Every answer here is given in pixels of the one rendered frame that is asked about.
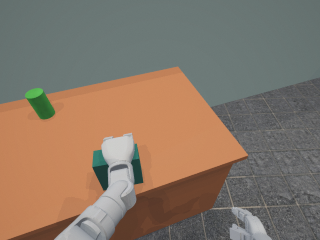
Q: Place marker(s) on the right robot hand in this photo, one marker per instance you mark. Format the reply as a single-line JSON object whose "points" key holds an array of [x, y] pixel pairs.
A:
{"points": [[252, 225]]}

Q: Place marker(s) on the sponge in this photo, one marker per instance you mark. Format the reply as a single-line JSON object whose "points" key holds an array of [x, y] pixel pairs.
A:
{"points": [[100, 168]]}

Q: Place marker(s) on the left robot hand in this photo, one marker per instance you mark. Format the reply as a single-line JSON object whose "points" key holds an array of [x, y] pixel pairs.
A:
{"points": [[118, 149]]}

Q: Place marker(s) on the left robot forearm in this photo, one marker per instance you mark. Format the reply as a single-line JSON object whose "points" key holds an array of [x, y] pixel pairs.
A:
{"points": [[100, 219]]}

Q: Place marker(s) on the left robot upper arm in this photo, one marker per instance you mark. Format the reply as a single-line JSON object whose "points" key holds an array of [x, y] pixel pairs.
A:
{"points": [[76, 233]]}

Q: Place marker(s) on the table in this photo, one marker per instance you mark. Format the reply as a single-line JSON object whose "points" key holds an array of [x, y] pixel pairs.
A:
{"points": [[46, 174]]}

